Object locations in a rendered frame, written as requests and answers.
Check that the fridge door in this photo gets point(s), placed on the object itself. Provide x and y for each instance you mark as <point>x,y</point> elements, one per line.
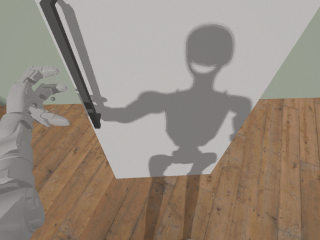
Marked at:
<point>174,80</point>

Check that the left robot hand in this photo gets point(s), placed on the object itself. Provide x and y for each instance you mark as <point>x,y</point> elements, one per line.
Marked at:
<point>21,96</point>

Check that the handle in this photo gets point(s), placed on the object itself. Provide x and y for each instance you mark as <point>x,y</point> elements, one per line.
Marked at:
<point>51,14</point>

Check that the left robot upper arm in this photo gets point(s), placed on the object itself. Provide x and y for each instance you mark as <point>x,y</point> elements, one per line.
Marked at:
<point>21,213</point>

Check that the left robot forearm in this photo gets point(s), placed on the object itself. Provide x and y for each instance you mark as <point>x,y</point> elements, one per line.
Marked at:
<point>16,153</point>

